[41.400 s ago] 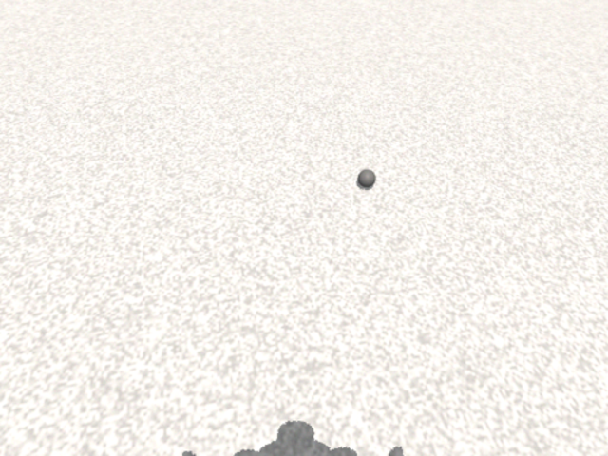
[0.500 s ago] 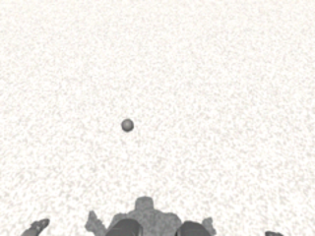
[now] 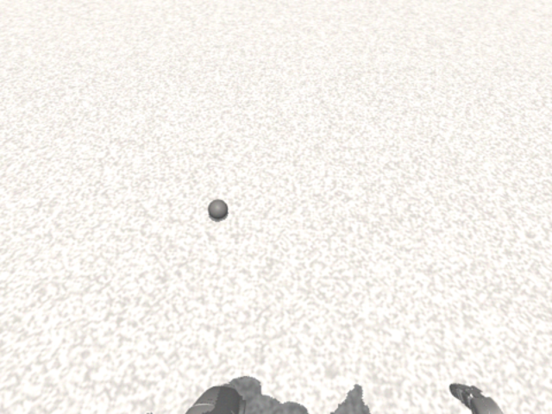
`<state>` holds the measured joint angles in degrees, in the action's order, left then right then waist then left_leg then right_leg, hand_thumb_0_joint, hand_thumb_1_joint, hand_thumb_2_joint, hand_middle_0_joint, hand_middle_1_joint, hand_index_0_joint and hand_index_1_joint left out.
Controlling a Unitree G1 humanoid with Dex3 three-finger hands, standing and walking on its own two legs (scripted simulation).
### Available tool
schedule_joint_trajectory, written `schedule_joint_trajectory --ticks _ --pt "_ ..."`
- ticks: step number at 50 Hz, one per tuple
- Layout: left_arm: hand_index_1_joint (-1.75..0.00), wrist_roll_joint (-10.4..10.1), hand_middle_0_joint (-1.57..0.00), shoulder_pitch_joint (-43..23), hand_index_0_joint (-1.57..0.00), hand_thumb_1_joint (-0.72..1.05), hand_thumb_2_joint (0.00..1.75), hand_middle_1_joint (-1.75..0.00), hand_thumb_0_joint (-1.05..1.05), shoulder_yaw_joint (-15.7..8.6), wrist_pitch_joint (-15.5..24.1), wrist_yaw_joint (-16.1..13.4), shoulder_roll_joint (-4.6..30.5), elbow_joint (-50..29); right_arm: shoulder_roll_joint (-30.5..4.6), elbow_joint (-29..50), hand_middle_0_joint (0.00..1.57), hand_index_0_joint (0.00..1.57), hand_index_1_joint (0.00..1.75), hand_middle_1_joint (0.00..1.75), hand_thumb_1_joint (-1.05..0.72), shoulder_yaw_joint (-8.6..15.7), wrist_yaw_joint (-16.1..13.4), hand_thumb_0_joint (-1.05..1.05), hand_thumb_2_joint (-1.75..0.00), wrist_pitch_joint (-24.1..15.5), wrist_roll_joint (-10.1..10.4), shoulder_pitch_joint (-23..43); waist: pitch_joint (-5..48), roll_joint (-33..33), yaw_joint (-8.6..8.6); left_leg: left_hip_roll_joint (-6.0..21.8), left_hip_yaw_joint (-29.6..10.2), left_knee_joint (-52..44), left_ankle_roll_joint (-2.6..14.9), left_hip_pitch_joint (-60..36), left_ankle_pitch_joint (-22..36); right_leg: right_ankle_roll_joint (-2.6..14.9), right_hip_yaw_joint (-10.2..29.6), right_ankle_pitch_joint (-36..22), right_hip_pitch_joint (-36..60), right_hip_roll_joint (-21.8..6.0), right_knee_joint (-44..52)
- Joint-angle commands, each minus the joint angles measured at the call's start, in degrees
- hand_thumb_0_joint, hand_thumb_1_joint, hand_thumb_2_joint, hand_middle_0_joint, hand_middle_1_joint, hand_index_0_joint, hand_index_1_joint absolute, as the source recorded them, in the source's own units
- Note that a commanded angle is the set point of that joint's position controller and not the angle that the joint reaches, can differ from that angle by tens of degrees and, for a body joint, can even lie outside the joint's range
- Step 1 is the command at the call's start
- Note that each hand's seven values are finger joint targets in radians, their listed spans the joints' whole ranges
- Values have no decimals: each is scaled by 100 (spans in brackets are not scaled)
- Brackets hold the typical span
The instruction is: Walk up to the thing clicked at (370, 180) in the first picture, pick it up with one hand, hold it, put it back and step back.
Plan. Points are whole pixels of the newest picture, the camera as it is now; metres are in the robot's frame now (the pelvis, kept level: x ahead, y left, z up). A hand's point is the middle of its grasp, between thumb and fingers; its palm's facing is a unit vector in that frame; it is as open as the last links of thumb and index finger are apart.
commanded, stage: step back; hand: left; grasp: from above
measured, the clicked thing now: (218, 209) +0.99 +0.27 -0.72
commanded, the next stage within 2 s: stand in 0.90 s
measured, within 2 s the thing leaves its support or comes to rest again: neither
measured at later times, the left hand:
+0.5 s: hand out of the picture +0.05 +0.28 -0.14, palm faces +0.10 -0.93 -0.36, open 7.4 cm
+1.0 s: hand out of the picture +0.11 +0.29 -0.14, palm faces +0.06 -0.94 -0.35, open 7.4 cm
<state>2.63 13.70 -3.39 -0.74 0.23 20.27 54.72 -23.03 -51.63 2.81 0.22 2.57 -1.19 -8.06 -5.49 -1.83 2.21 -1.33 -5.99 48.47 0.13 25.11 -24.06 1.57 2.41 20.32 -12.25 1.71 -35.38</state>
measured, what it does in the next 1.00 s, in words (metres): stands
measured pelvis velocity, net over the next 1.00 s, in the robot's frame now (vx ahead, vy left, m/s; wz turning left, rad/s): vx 0.03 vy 0.03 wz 0.05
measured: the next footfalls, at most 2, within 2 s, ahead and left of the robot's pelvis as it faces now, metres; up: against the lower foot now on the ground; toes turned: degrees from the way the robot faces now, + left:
none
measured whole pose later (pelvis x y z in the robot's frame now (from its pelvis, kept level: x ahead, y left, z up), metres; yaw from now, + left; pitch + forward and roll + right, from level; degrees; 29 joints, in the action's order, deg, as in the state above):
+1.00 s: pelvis +0.03 +0.03 +0.01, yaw +3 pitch -2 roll +0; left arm 0.1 5.2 -0.7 0.8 -0.2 20.3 62.2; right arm -19.2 -61.8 1.0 0.4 -1.2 -0.3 -2.4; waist -4.0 -0.1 0.9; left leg 0.3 0.7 25.8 0.2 10.1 -13.3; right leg -1.2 0.5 16.5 -5.0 -1.0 -23.9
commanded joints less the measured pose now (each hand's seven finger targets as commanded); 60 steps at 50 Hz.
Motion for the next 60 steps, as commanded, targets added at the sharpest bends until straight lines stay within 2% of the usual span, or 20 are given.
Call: schedule_joint_trajectory --ticks 1,3,6,7,9,10,13,16,18,20,23,26,27,28,29,30,33,37,49,60 --pt "-30 22 -20 -795 -20 90 90 -30 0 -432 322 -109 1609 -646 -942 199 20 20 30 30 -90 243 -30 0 -90 -246 34 -66 132 990 -130 -43 -83 173 -65 -392 -121 794 1339 1079 -835 -1391 1804" --pt "-30 44 -20 -516 -20 90 90 -30 0 -437 307 -55 1635 -552 -898 188 20 20 30 30 -90 210 16 0 -90 -328 -10 22 161 1125 56 -21 241 -820 -101 -379 -268 725 1289 1156 -326 -1338 1718" --pt "-30 -31 -20 -544 -20 90 90 -30 0 -347 194 -17 1519 -515 -794 -29 20 20 30 30 -90 263 -7 0 -90 -449 -34 -229 218 937 -116 -121 618 -2656 -26 -1365 455 597 871 241 -329 -1206 1117" --pt "-30 -37 -20 -399 -20 90 90 -30 0 -254 171 -1 1357 -476 -873 -75 20 20 30 30 -90 323 -36 0 -90 -493 -77 -272 333 812 -136 35 249 -2765 76 -1989 711 447 717 -166 -693 -1077 787" --pt "-30 -190 -20 -584 -20 90 90 -30 0 -187 159 17 1134 -391 -1426 -94 20 20 30 30 -90 392 -41 0 -90 -533 -81 -266 502 -362 -207 1530 -2071 -3394 883 -1596 -1386 9 -170 826 -1120 -227 -290" --pt "-30 -147 -20 -660 -20 90 90 -30 0 -271 169 7 1362 -371 -1565 -88 20 20 30 30 -90 431 -15 0 -90 -535 -74 -283 379 -233 -261 1793 -2219 -3522 1159 -1122 -1718 16 -127 980 -819 -290 -720" --pt "-30 -174 -20 -401 -20 90 90 -30 0 -230 253 29 1202 -252 -1325 -60 20 20 30 30 -90 336 -15 0 -90 -544 -100 -10 166 -585 -128 1435 -1462 -3242 948 -1145 -515 47 -109 679 -736 -388 -71" --pt "-30 -98 -20 -94 -20 90 90 -30 0 -291 340 -36 1186 45 -946 -57 20 20 30 30 -90 215 11 0 -90 -428 15 192 484 -465 112 815 -520 -2422 325 -252 417 131 -88 -332 1016 -290 1258" --pt "-30 -43 -20 125 -20 90 90 -30 0 -434 370 -56 1854 104 -790 -10 20 20 30 30 -90 202 -11 0 -90 -386 9 199 220 752 203 -149 123 -807 88 623 -640 747 2026 1995 861 -1627 2209" --pt "-30 -53 -20 -399 -20 90 90 -30 0 -476 401 -67 1848 -163 -978 -102 20 20 30 30 -90 254 -39 0 -90 -423 -32 -75 -237 570 54 190 -4 -13 1 630 -606 1292 2457 1471 279 -2416 2290" --pt "-30 -63 -20 -773 -20 90 90 -30 0 -363 430 -74 1617 -180 -813 -236 20 20 30 30 -90 254 13 0 -90 -503 -13 -260 -39 833 -137 421 192 -785 -3 -171 -99 960 1247 -143 -45 -1919 1912" --pt "-30 -117 -20 -948 -20 90 90 -30 0 -211 305 -9 1384 -219 -703 -453 20 20 30 30 -90 298 18 0 -90 -554 -81 -590 346 857 -379 49 583 -2271 28 -1668 1121 489 228 -904 -578 -1185 964" --pt "-30 -132 -20 -856 -20 90 90 -30 0 -130 271 2 1204 -233 -799 -422 20 20 30 30 -90 338 -19 0 -90 -573 -102 -534 421 497 -376 309 201 -2569 83 -2041 1337 330 14 -974 -865 -991 515" --pt "-30 -200 -20 -796 -20 90 90 -30 0 -55 242 13 915 -277 -1084 -369 20 20 30 30 -90 371 -61 0 -90 -618 -137 -468 636 -339 -320 1319 -1218 -3124 383 -2122 1219 20 -278 -534 -1100 -521 -161" --pt "-30 -275 -20 -708 -20 90 90 -30 0 -114 172 -13 1074 -131 -1405 -280 20 20 30 30 -90 377 -66 0 -90 -614 -105 -195 553 -458 -186 1865 -1898 -3296 955 -1383 390 -42 -237 803 -752 -296 -289" --pt "-30 -240 -20 -661 -20 90 90 -30 0 -162 164 -23 1289 -43 -1460 -253 20 20 30 30 -90 399 -58 0 -90 -587 -84 28 416 -321 -170 1903 -1870 -3308 1169 -928 82 -11 -87 1022 -353 -397 -463" --pt "-30 -219 -20 -486 -20 90 90 -30 0 -99 270 -47 1087 153 -1134 -258 20 20 30 30 -90 260 -65 0 -90 -570 -62 375 536 -553 13 1352 -736 -2704 644 -1248 1933 38 -118 -273 56 -449 901" --pt "-30 -187 -20 -745 -20 90 90 -30 0 -133 342 -66 1395 212 -879 -396 20 20 30 30 -90 183 -71 0 -90 -535 21 345 863 -94 -159 772 18 -2382 191 -1257 2041 144 298 -1653 689 -782 1025" --pt "-30 -263 -20 -941 -20 90 90 -30 0 70 293 -126 1192 508 -837 -776 20 20 30 30 -90 69 -87 0 -90 -489 114 640 1052 267 -217 893 101 -2432 208 -2389 4050 -63 173 -3273 764 -887 1392" --pt "-30 -236 -20 -1182 -20 90 90 -30 0 66 291 -94 1181 636 -811 -903 20 20 30 30 -90 -14 -61 0 -90 -473 100 912 781 200 -190 894 135 -3085 67 -2240 2977 -107 211 -2186 864 -908 1933"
